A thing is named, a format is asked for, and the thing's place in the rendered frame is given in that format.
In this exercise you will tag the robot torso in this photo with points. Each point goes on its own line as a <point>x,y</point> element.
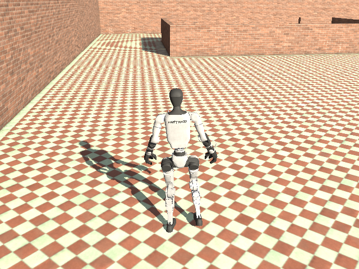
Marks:
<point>178,135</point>

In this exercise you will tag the left robot upper arm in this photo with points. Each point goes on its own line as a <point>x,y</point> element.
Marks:
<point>157,127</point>

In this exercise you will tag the left robot forearm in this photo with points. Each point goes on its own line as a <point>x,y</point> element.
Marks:
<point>150,147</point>

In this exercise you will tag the right robot upper arm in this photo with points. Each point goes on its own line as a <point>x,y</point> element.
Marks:
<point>198,125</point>

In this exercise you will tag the right robot foot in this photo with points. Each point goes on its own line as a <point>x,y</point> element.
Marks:
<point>198,221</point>

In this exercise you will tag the robot left hand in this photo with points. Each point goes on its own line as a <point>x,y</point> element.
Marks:
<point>146,158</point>

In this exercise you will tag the robot right hand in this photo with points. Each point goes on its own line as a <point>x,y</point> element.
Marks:
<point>214,155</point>

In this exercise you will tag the right robot forearm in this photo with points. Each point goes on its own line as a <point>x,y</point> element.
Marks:
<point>208,145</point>

